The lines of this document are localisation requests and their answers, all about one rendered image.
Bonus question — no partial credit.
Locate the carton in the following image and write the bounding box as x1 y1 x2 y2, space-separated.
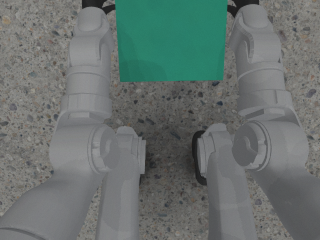
115 0 228 82

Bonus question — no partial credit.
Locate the robot right hand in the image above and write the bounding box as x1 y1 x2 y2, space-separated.
227 0 259 18

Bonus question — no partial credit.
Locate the left robot upper arm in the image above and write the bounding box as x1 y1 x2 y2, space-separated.
0 123 121 240

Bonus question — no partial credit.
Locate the robot right foot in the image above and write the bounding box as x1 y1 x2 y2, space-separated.
192 130 207 186

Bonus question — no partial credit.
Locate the left robot forearm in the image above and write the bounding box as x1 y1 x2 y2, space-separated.
49 6 115 159

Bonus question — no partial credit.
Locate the right robot thigh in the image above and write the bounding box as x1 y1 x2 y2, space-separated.
197 131 258 240

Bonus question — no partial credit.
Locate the robot left hand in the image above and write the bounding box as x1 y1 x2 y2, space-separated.
82 0 116 15

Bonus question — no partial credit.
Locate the right robot forearm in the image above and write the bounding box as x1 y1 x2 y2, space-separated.
228 4 309 147

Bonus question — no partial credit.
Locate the right robot upper arm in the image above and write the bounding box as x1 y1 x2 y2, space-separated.
231 120 320 240

